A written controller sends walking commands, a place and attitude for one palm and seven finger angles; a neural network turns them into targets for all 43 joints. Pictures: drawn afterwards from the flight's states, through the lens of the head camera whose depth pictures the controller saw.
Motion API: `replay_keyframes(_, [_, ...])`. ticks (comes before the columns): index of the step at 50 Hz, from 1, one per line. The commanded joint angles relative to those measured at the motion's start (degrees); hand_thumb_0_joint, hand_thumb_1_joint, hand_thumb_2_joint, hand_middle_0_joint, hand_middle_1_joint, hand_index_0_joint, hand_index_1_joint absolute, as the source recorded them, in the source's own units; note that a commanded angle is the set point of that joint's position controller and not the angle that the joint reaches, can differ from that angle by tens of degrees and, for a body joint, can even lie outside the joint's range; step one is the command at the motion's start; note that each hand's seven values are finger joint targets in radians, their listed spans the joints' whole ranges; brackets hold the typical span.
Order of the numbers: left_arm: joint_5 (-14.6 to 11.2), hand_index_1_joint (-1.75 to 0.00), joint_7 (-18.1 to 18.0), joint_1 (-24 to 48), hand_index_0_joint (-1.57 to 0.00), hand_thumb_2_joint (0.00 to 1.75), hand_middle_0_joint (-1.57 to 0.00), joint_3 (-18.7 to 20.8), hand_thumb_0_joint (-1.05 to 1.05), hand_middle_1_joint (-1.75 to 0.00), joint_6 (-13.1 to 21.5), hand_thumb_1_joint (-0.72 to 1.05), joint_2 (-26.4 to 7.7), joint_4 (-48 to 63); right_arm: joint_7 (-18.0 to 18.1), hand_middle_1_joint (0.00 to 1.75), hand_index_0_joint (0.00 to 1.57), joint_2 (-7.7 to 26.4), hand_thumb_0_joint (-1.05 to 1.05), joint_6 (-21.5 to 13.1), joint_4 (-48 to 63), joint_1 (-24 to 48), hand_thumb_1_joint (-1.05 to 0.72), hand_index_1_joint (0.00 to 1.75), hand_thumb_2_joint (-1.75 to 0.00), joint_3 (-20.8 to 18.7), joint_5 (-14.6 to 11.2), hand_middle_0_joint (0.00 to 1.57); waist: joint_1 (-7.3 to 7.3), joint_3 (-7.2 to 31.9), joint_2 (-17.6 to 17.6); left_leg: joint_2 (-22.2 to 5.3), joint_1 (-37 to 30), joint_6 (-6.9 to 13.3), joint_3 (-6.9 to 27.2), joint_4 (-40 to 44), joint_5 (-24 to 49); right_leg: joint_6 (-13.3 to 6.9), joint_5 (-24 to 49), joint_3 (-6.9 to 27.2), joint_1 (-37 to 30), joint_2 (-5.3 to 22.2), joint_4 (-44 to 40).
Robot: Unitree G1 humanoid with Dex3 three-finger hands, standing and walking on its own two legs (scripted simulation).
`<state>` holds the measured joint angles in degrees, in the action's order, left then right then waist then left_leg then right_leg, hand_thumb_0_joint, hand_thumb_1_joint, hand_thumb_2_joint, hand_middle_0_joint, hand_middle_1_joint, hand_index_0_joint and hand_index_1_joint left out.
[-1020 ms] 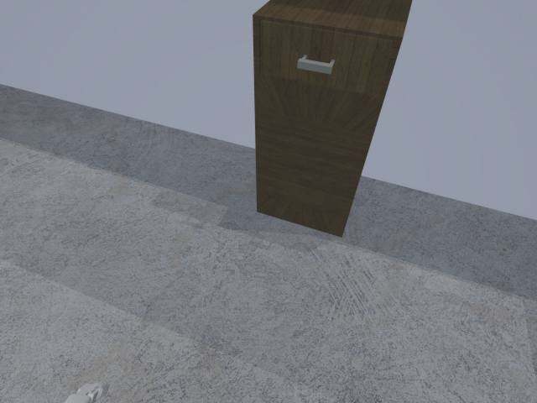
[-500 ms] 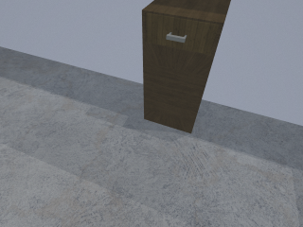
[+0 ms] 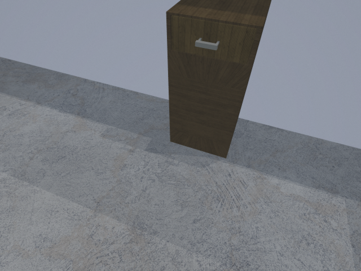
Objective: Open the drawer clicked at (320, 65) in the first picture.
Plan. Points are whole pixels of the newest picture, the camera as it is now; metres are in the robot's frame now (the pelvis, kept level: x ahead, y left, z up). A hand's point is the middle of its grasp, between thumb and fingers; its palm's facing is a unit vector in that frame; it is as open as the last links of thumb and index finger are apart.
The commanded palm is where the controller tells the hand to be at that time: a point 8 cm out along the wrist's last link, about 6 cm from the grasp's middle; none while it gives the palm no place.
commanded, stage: look at it before walking up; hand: left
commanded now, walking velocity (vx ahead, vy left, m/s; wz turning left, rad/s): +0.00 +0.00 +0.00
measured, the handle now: (207, 43) +1.04 -0.07 +0.03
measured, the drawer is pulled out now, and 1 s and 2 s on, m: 0.00 0.00 0.00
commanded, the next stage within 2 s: turn to face it in 0.42 s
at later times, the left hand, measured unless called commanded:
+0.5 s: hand out of the picture +0.08 +0.25 -0.15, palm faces -0.02 -0.94 -0.34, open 7.4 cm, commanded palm none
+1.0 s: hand out of the picture +0.06 +0.18 -0.18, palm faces -0.14 -0.96 -0.23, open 7.4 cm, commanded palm none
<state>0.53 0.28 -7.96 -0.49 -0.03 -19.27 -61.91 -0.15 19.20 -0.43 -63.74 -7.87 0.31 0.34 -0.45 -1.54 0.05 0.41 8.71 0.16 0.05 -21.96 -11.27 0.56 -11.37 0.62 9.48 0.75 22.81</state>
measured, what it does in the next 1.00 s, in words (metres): stands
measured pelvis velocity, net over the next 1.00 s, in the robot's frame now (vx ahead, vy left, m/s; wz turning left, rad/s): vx -0.02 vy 0.00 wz -0.12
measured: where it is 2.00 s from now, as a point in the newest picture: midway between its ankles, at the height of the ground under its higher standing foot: outside the picture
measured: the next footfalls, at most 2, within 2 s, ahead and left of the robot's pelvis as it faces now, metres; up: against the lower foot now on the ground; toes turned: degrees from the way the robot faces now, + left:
right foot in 1.54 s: -0.06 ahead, -0.09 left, +0.00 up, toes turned -22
left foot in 1.94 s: +0.25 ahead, +0.12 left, +0.00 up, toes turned -7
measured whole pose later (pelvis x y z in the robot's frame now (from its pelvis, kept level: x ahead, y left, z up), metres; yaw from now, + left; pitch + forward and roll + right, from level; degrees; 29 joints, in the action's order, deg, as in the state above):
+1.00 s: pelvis -0.02 +0.00 -0.02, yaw -7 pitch +0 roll +0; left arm 1.3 0.5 -12.1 0.6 -3.1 -12.1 -55.0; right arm 1.0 13.1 2.6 -57.9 -11.0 -1.9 0.3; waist -0.6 -4.0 -0.5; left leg -2.6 17.7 -0.9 -4.6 -37.6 -21.8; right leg -0.3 -14.5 6.4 19.8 -3.2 34.7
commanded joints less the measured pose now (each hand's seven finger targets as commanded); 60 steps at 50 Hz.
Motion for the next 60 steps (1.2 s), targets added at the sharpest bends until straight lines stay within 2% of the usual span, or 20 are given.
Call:
replay_keyframes(1, [0.17, -0.30, -0.91, 2.23, -0.20, 0.90, -0.20, 2.50, 0.00, -0.30, 1.53, 0.90, -11.78, 3.54, 0.73, 0.30, 0.20, 12.04, 0.00, -1.71, 3.64, 3.24, -0.90, 0.30, -0.90, -2.46, 0.14, 0.20, 0.53, 2.82, -0.13, -6.97, 0.27, 1.55, 6.18, 4.43, 4.26, -2.13, 2.79, 5.52, -0.45, 5.92, -4.25])
replay_keyframes(22, [0.15, -0.30, -0.98, 1.79, -0.20, 0.90, -0.20, 2.53, 0.00, -0.30, 1.77, 0.90, -11.90, 3.34, 0.87, 0.30, 0.20, 12.17, 0.00, -1.73, 3.66, 3.97, -0.90, 0.30, -0.90, -2.33, 0.03, 0.20, 0.59, 3.83, 0.36, -7.22, -2.05, 1.36, 5.72, 4.31, 8.43, -2.09, 7.91, 5.19, -1.87, 6.23, -4.64])
replay_keyframes(28, [0.22, -0.30, -0.88, 2.25, -0.20, 0.90, -0.20, 2.67, 0.00, -0.30, 1.53, 0.90, -12.16, 3.56, 1.04, 0.30, 0.20, 12.40, 0.00, -1.61, 3.72, 3.76, -0.90, 0.30, -0.90, -2.46, 0.11, 0.20, 0.42, 2.61, 0.40, -7.42, -2.46, 1.13, 5.03, 4.22, 7.63, -2.28, 8.25, 5.96, -0.63, 5.85, -4.78])
replay_keyframes(29, [0.22, -0.30, -0.89, 1.83, -0.20, 0.90, -0.20, 2.71, 0.00, -0.30, 1.27, 0.90, -11.64, 3.78, 1.14, 0.30, 0.20, 11.76, 0.00, -1.47, 3.82, 3.28, -0.90, 0.30, -0.90, -2.58, 0.12, 0.20, 0.42, 3.01, 0.27, -7.61, -3.05, 1.09, 4.37, 3.10, 8.33, -2.36, 9.77, 6.14, -0.13, 5.87, -4.16])
replay_keyframes(32, [0.17, -0.30, -1.16, -1.03, -0.20, 0.90, -0.20, 1.93, 0.00, -0.30, -0.36, 0.90, -6.17, 3.83, 1.41, 0.30, 0.20, 5.68, 0.00, -0.43, 3.82, -0.11, -0.90, 0.30, -0.90, -1.70, 0.21, 0.20, 0.12, 2.80, 0.59, -7.88, -2.58, 0.02, 1.81, 0.64, 8.43, -1.63, 12.71, 6.77, 1.81, 5.51, -1.25])
replay_keyframes(38, [0.55, -0.30, -0.80, -2.86, -0.20, 0.90, -0.20, 2.99, 0.00, -0.30, -1.65, 0.90, -5.64, 7.08, 1.87, 0.30, 0.20, 5.88, 0.00, 0.65, 7.18, -1.11, -0.90, 0.30, -0.90, -3.20, 0.29, 0.20, 0.11, 1.94, -0.30, -9.68, -0.40, 0.76, 0.94, -2.04, 3.75, -1.85, 11.35, 8.24, 7.08, 3.48, 4.30])
replay_keyframes(43, [0.77, -0.30, -0.43, -4.39, -0.20, 0.90, -0.20, 3.53, 0.00, -0.30, -1.98, 0.90, -4.43, 9.45, 1.85, 0.30, 0.20, 5.41, 0.00, 0.88, 9.48, -0.55, -0.90, 0.30, -0.90, -4.21, 0.31, 0.20, 0.76, 1.42, -2.33, -11.03, 3.31, 1.81, 1.54, -2.76, -3.65, -1.86, 6.15, 8.70, 10.02, 1.86, 7.78])
replay_keyframes(45, [0.99, -0.30, -0.44, -5.12, -0.20, 0.90, -0.20, 3.90, 0.00, -0.30, -1.89, 0.90, -4.55, 9.99, 1.74, 0.30, 0.20, 4.30, 0.00, 1.06, 10.25, -0.45, -0.90, 0.30, -0.90, -4.45, 0.29, 0.20, 1.00, 1.70, 0.49, -9.35, 5.35, 1.14, -0.33, -6.12, -7.54, -2.66, 4.22, 11.78, 10.33, 3.14, 5.88])
replay_keyframes(46, [1.05, -0.30, -0.52, -5.35, -0.20, 0.90, -0.20, 4.11, 0.00, -0.30, -1.86, 0.90, -5.03, 10.30, 1.67, 0.30, 0.20, 3.17, 0.00, 1.19, 10.60, -0.73, -0.90, 0.30, -0.90, -4.47, 0.25, 0.20, 0.92, 1.59, 3.45, -7.26, 6.73, 0.45, -2.05, -9.41, -10.33, -3.76, 2.08, 15.58, 10.84, 4.94, 3.19])
replay_keyframes(48, [1.11, -0.30, -0.92, -6.32, -0.20, 0.90, -0.20, 4.81, 0.00, -0.30, -1.73, 0.90, -7.17, 10.57, 1.63, 0.30, 0.20, 0.46, 0.00, 1.40, 10.74, -2.08, -0.90, 0.30, -0.90, -4.19, 0.08, 0.20, 1.10, 1.78, 11.36, -2.24, 10.40, -1.30, -4.36, -19.15, -13.82, -7.73, -0.71, 26.12, 9.59, 11.27, -4.57])
replay_keyframes(49, [1.05, -0.30, -1.29, -6.93, -0.20, 0.90, -0.20, 5.13, 0.00, -0.30, -1.80, 0.90, -7.39, 10.78, 1.65, 0.30, 0.20, 0.10, 0.00, 1.45, 10.95, -2.04, -0.90, 0.30, -0.90, -4.15, 0.04, 0.20, 1.90, 1.77, 13.17, -1.73, 12.58, -1.46, -3.05, -24.35, -16.75, -10.11, 0.36, 28.47, 8.37, 13.05, -6.80])
replay_keyframes(50, [1.07, -0.30, -1.56, -6.70, -0.20, 0.90, -0.20, 5.47, 0.00, -0.30, -1.89, 0.90, -6.55, 10.94, 1.68, 0.30, 0.20, -0.01, 0.00, 1.30, 10.90, -2.03, -0.90, 0.30, -0.90, -4.29, 0.05, 0.20, 2.23, 2.45, 12.47, -2.14, 14.29, -1.16, -1.07, -27.83, -17.62, -11.42, 2.43, 28.38, 6.66, 13.00, -6.38])
replay_keyframes(51, [1.14, -0.30, -1.75, -5.60, -0.20, 0.90, -0.20, 5.55, 0.00, -0.30, -1.78, 0.90, -5.85, 11.31, 1.71, 0.30, 0.20, -0.31, 0.00, 0.95, 10.61, -3.18, -0.90, 0.30, -0.90, -4.21, -0.08, 0.20, 1.34, 3.48, 11.65, -2.67, 14.82, -1.01, -0.07, -27.80, -16.97, -11.70, 6.88, 26.71, 4.80, 12.30, -4.48])
replay_keyframes(52, [1.19, -0.30, -1.76, -5.18, -0.20, 0.90, -0.20, 5.66, 0.00, -0.30, -1.68, 0.90, -5.15, 11.66, 1.80, 0.30, 0.20, -0.78, 0.00, 0.72, 10.43, -3.87, -0.90, 0.30, -0.90, -4.11, -0.18, 0.20, 1.09, 4.92, 10.52, -2.55, 13.92, -1.01, 0.02, -25.52, -16.37, -11.29, 11.11, 24.96, 3.47, 11.26, -2.73])
replay_keyframes(54, [1.21, -0.30, -1.95, -3.95, -0.20, 0.90, -0.20, 5.77, 0.00, -0.30, -1.65, 0.90, -4.69, 12.22, 1.93, 0.30, 0.20, -1.82, 0.00, 0.33, 9.86, -6.47, -0.90, 0.30, -0.90, -4.03, -0.52, 0.20, -0.21, 7.33, 9.64, -2.20, 9.63, -1.21, -0.77, -16.59, -13.36, -10.00, 15.22, 22.71, 2.69, 9.98, 0.07])
replay_keyframes(56, [0.68, -0.30, -1.92, -3.16, -0.20, 0.90, -0.20, 5.67, 0.00, -0.30, -1.87, 0.90, -3.60, 12.45, 2.36, 0.30, 0.20, -2.23, 0.00, -0.27, 8.33, -10.65, -0.90, 0.30, -0.90, -3.82, -0.54, 0.20, -1.90, 8.49, 7.32, -1.66, -0.28, -1.06, -1.59, -5.46, -5.22, -7.04, 11.40, 20.18, 7.98, 7.12, 3.07])
replay_keyframes(57, [0.35, -0.30, -1.71, -3.11, -0.20, 0.90, -0.20, 5.26, 0.00, -0.30, -2.04, 0.90, -1.72, 12.96, 2.66, 0.30, 0.20, -0.52, 0.00, -0.67, 8.19, -11.74, -0.90, 0.30, -0.90, -4.21, -0.35, 0.20, -2.37, 8.03, 1.72, -5.59, -5.82, 0.28, 2.08, -0.80, -5.04, -4.60, 5.06, 16.49, 14.51, 3.20, 6.98])
replay_keyframes(58, [0.01, -0.30, -1.11, -2.84, -0.20, 0.90, -0.20, 4.73, 0.00, -0.30, -2.19, 0.90, 1.32, 13.85, 2.65, 0.30, 0.20, 3.64, 0.00, -0.98, 8.99, -11.15, -0.90, 0.30, -0.90, -5.05, 0.36, 0.20, -2.37, 5.94, -12.11, -16.48, -7.43, 4.36, 15.26, 6.20, -3.71, -1.19, -5.71, 8.37, 22.82, -3.91, 17.71])
replay_keyframes(59, [0.36, -0.30, -1.04, -2.12, -0.20, 0.90, -0.20, 4.88, 0.00, -0.30, -2.15, 0.90, 1.60, 14.11, 2.59, 0.30, 0.20, 4.93, 0.00, -0.62, 10.44, -8.74, -0.90, 0.30, -0.90, -5.34, 0.43, 0.20, -1.60, 2.85, -15.57, -24.30, -0.81, 8.70, 19.77, 8.65, 0.61, 0.79, -17.36, 3.57, 23.09, -3.86, 27.88])
replay_keyframes(60, [0.96, -0.30, -1.20, -2.49, -0.20, 0.90, -0.20, 5.50, 0.00, -0.30, -2.85, 0.90, 0.27, 12.86, 2.61, 0.30, 0.20, 3.15, 0.00, -0.57, 10.68, -6.23, -0.90, 0.30, -0.90, -4.92, 0.75, 0.20, -0.94, 1.29, -11.27, -23.43, 4.86, 9.63, 17.62, 9.30, -0.97, 1.28, -16.47, 5.64, 20.93, -2.42, 35.27])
